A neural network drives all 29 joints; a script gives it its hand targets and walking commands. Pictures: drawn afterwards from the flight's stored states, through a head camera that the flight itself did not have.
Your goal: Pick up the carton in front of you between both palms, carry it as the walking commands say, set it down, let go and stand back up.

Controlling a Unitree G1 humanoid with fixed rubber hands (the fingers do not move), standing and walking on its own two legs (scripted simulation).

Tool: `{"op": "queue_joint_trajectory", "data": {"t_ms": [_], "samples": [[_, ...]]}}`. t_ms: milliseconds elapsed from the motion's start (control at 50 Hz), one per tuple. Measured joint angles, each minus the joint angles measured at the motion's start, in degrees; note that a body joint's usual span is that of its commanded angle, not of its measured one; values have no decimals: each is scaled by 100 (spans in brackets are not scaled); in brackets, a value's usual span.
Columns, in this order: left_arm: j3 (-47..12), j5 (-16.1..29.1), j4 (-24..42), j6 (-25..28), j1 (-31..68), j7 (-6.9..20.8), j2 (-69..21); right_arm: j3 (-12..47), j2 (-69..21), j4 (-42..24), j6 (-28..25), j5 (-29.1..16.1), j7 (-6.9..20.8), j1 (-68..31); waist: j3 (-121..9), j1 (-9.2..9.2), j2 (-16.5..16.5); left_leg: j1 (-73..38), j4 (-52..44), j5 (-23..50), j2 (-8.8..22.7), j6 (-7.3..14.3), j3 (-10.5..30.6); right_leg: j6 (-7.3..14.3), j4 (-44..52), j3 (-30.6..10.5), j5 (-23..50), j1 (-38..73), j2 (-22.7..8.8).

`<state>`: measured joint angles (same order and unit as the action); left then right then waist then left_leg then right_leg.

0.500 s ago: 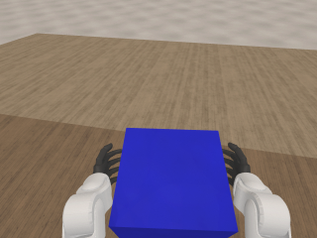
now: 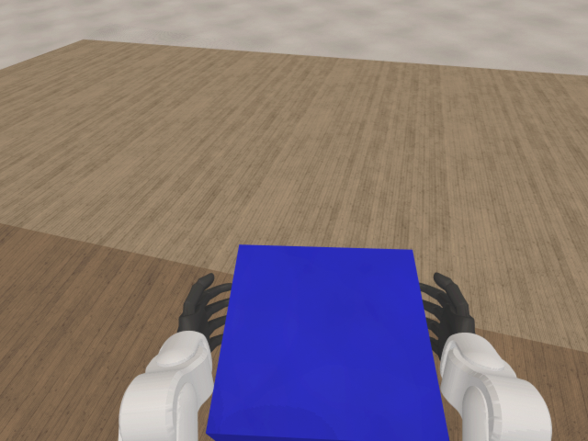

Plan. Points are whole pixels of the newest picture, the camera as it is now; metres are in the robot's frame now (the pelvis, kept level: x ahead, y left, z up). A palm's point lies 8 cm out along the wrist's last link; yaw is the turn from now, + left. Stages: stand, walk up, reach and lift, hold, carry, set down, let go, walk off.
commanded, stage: carry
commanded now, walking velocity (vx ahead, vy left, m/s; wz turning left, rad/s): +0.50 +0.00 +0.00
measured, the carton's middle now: (320, 364) +0.22 +0.01 +0.00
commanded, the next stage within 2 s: none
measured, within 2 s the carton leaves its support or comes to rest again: neither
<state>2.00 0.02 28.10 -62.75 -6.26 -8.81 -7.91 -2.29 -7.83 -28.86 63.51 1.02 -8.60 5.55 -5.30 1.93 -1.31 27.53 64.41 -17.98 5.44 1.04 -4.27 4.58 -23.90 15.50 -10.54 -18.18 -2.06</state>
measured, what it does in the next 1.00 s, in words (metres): walks ahead: left foot, then right foot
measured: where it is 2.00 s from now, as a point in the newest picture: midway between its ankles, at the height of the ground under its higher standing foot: (331, 206)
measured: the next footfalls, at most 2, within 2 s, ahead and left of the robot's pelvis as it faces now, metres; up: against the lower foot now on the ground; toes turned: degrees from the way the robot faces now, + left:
left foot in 0.34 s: +0.43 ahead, +0.12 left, +0.00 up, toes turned +10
right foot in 0.84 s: +0.76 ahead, -0.10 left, +0.00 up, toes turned -11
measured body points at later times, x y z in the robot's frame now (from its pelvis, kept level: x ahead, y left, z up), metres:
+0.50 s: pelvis +0.34 +0.04 +0.00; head +0.36 +0.05 +0.45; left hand +0.60 +0.17 +0.06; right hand +0.56 -0.13 +0.07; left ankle +0.39 +0.11 -0.74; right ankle +0.23 -0.08 -0.64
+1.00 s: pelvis +0.66 -0.04 -0.02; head +0.72 -0.05 +0.43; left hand +1.00 +0.12 +0.05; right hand +1.01 -0.20 +0.04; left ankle +0.55 +0.09 -0.63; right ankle +0.72 -0.09 -0.74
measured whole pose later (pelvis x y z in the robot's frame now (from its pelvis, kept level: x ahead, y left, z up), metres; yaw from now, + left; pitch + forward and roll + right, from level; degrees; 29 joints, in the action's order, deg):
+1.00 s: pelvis +0.66 -0.04 -0.02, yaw -1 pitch +4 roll +1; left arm 14.5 -1.6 3.8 -55.1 23.3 -10.2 -9.2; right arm -16.1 -7.7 -3.5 56.0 2.9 -11.9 -25.3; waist 3.0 2.5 -1.6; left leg 27.6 73.6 -22.8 1.3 3.3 -0.8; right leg 6.7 -32.9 11.0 -11.1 -25.8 -0.3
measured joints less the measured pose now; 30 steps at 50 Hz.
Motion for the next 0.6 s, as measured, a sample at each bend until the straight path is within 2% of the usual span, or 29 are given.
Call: {"op": "queue_joint_trajectory", "data": {"t_ms": [80,180,240,300,340,360,400,440,460,520,600], "samples": [[-16,-53,29,77,-46,25,3,58,1,21,-123,110,106,42,-109,36,89,584,-1149,559,92,-65,-140,-71,636,-86,-90,704,43],[-89,-63,181,32,-45,39,14,60,-3,-206,-104,114,106,137,-231,-50,87,819,-2502,1285,146,-113,-327,-241,1075,-157,-439,1554,88],[-118,-50,332,-69,-45,39,18,53,-4,-387,-14,48,53,179,-244,-100,89,754,-3001,1518,93,-59,-493,-391,1150,-199,-791,2049,87],[-119,-39,469,-186,-37,21,19,40,-2,-498,91,-37,-5,160,-207,-114,163,473,-3363,1483,-35,61,-732,-582,967,-278,-1295,2476,4],[-78,-28,525,-252,13,-12,23,29,0,-463,131,-90,-23,58,-135,-161,286,150,-3498,1405,-205,202,-935,-678,177,-363,-1860,2490,-211],[-8,-26,469,-274,74,-26,13,28,2,-327,113,-102,-33,-36,-92,-207,402,170,-3202,1255,-262,334,-1018,-652,-695,-450,-1832,2184,-411],[90,-17,341,-312,159,-44,14,28,17,-87,106,-126,-46,-176,7,-285,390,101,-2958,853,-253,464,-1075,-555,-2866,-992,-1664,1164,-386],[94,-20,327,-340,160,-48,16,28,10,-56,93,-132,-52,-148,127,-318,316,-204,-3228,763,-241,398,-1100,-422,-4293,-1254,-1367,199,-268],[67,-26,338,-331,137,-45,13,20,3,-90,75,-134,-47,-95,167,-328,288,-386,-3427,761,-253,381,-1104,-373,-4570,-1278,-1167,-193,-265],[-20,-60,323,-224,104,-6,14,-11,-7,-168,-9,-112,-16,-3,206,-356,210,-945,-4003,740,-276,351,-1061,-324,-4388,-1197,-660,-1045,-339],[-35,-131,159,-52,199,30,22,-51,8,-24,-149,-77,44,-109,91,-351,164,-1634,-4541,594,-297,258,-976,-398,-3316,-1064,-71,-1673,-451]]}}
